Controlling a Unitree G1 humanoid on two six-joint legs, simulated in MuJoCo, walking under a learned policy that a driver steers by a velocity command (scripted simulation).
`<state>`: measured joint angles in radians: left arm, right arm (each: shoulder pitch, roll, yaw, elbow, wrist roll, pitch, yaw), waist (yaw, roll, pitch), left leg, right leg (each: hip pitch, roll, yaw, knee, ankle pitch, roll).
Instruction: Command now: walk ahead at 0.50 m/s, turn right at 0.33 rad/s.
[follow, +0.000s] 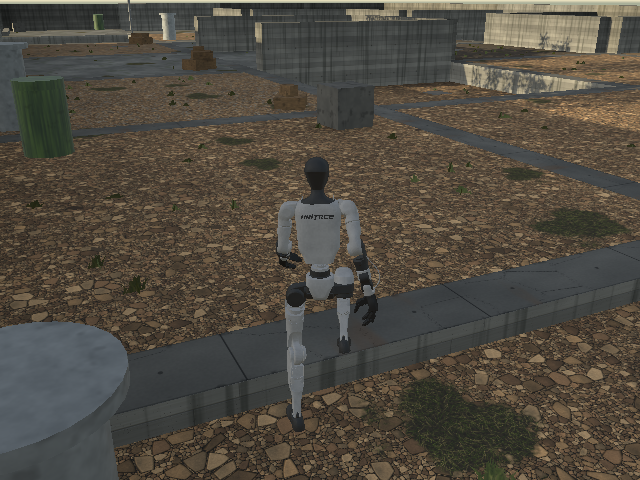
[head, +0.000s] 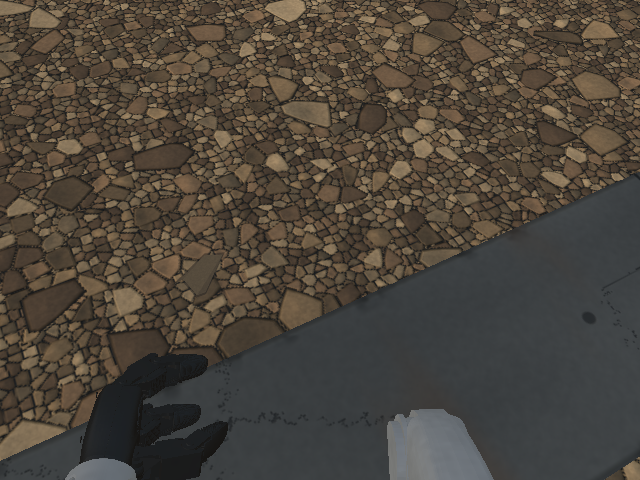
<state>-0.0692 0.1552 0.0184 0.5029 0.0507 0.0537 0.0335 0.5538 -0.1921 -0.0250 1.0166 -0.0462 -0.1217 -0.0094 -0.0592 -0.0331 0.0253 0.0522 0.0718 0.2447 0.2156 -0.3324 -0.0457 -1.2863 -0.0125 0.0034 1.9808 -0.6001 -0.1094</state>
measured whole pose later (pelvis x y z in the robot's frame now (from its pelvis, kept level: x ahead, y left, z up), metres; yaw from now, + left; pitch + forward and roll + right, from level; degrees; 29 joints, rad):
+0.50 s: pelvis +0.34 -0.09 +0.18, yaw +8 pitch +4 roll +1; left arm 0.41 0.23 0.01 0.97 0.11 -0.14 -0.04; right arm 0.08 -0.24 -0.04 0.75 -0.01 -0.13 0.12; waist 0.02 0.02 -0.08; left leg -0.99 -0.01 -0.13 1.35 0.13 0.12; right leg -0.12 0.03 -0.27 0.40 -0.36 -0.08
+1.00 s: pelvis +0.62 -0.10 +0.16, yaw +25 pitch +3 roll +2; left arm 0.06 0.19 -0.03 0.71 0.04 -0.14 -0.01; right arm 0.39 -0.20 -0.05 0.87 -0.02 -0.12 0.06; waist -0.10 0.00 -0.09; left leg -0.38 -0.17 -0.20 0.97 -0.50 -0.01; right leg -0.47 -0.07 0.04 0.69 -0.27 0.01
